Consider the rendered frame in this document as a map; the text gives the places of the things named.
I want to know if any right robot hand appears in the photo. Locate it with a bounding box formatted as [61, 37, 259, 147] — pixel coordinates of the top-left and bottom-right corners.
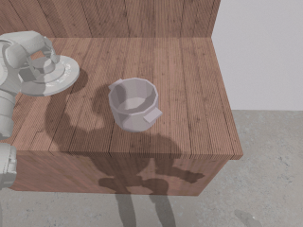
[234, 209, 263, 227]

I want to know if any lid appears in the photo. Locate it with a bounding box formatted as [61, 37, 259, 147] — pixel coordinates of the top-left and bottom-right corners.
[18, 55, 80, 97]

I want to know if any left robot forearm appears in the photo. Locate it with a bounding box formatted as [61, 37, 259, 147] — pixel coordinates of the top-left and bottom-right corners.
[0, 37, 27, 140]

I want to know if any left robot hand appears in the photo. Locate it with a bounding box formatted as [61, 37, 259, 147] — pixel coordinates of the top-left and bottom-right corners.
[0, 30, 58, 82]

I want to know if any knob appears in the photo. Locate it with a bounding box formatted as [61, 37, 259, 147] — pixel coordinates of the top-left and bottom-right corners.
[32, 58, 54, 74]

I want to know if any table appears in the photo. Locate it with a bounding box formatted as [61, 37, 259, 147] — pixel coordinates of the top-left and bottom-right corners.
[0, 0, 243, 197]

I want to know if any pot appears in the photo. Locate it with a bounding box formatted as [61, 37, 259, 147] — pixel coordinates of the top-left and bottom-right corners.
[108, 78, 163, 132]

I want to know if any left robot upper arm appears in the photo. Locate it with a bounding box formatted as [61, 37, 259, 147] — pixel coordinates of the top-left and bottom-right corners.
[0, 143, 17, 227]

